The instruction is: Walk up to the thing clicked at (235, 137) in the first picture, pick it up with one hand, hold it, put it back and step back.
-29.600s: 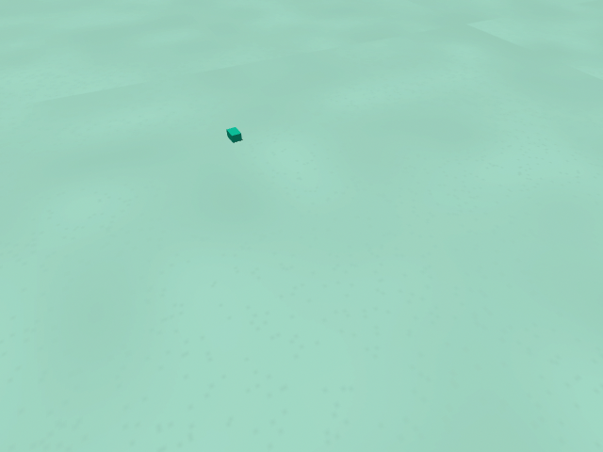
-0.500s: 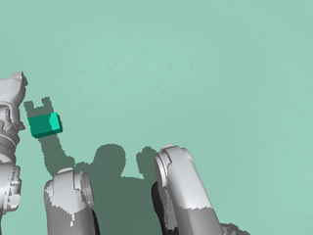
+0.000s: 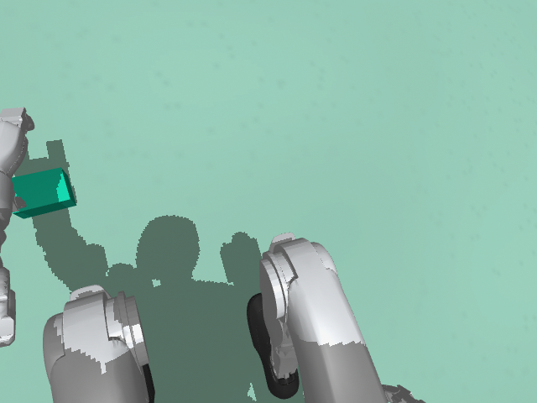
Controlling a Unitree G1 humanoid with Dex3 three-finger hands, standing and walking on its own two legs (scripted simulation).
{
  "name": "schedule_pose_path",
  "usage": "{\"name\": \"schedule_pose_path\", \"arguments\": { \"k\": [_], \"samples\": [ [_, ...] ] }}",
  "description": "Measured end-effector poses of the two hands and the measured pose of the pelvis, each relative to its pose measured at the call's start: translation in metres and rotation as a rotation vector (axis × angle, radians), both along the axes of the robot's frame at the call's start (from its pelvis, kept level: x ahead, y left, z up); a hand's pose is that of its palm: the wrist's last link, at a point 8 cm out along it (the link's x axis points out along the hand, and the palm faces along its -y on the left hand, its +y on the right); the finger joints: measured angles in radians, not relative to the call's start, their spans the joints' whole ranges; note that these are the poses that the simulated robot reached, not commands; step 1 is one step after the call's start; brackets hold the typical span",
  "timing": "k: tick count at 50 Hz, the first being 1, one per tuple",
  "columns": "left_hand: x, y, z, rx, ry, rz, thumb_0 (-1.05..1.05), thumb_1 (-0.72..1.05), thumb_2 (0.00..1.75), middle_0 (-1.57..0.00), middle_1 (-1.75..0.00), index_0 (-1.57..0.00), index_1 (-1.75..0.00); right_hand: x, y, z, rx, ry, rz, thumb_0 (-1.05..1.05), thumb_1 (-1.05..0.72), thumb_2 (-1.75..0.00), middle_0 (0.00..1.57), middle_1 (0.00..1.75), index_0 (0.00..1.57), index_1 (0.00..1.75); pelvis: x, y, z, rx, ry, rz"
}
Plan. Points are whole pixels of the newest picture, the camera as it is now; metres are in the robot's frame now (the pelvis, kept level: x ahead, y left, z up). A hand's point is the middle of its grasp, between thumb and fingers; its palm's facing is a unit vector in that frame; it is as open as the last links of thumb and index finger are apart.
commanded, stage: home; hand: left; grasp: from above
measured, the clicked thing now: (42, 193) +0.51 +0.25 -0.30
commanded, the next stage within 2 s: none
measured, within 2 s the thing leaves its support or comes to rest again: neither
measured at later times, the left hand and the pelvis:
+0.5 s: hand out of the picture +0.37 +0.25 +0.02, palm faces -0.28 -0.66 -0.69, open 7.7 cm; pelvis +0.01 +0.00 +0.14, yaw +4 degrees
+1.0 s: hand out of the picture +0.27 +0.20 +0.23, palm faces +0.13 -0.96 -0.25, open 7.4 cm; pelvis +0.05 +0.00 +0.32, yaw +7 degrees
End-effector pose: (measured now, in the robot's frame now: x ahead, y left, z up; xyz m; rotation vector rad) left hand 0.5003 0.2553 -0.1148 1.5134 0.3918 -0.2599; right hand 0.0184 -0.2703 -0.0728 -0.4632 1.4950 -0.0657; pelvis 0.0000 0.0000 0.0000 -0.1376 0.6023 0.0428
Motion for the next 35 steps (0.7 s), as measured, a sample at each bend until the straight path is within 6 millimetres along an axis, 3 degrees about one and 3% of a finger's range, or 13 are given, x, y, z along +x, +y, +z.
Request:
{"name": "schedule_pose_path", "arguments": {
  "k": [6,13,22,29,35],
  "samples": [
    [0.005,0.012,0.023,-0.043,-0.059,0.117,0.00,-0.02,0.87,-0.27,-0.61,-0.25,-0.62,-0.001,0.012,-0.002,0.056,0.024,-0.070,0.00,-0.89,-0.89,0.20,0.30,0.20,0.30,0.007,0.002,0.010,0.000,0.034,0.004],
    [-0.024,0.023,0.086,-0.188,-0.010,0.261,0.01,0.33,0.88,-0.24,-0.48,-0.23,-0.49,0.030,0.013,0.021,0.106,-0.052,-0.111,0.00,-0.90,-0.89,0.20,0.30,0.21,0.30,0.012,0.004,0.052,0.008,0.054,0.015],
    [-0.109,0.025,0.164,-0.466,0.058,0.385,0.01,0.76,0.90,-0.22,-0.34,-0.22,-0.34,0.113,0.002,0.088,0.091,-0.270,-0.024,0.00,-0.90,-0.90,0.20,0.30,0.20,0.30,0.009,0.003,0.122,0.029,0.023,0.031],
    [-0.165,0.020,0.216,-0.640,0.035,0.529,0.01,0.86,0.90,-0.22,-0.31,-0.21,-0.31,0.182,0.014,0.147,0.101,-0.484,0.052,0.00,-0.91,-0.90,0.20,0.30,0.20,0.30,0.009,0.000,0.170,0.048,-0.030,0.050],
    [-0.200,0.013,0.260,-0.785,0.044,0.684,0.01,0.89,0.90,-0.21,-0.30,-0.21,-0.30,0.218,0.035,0.196,0.147,-0.637,0.071,0.00,-0.91,-0.90,0.20,0.30,0.20,0.30,0.015,-0.002,0.209,0.063,-0.085,0.059]
  ]
}}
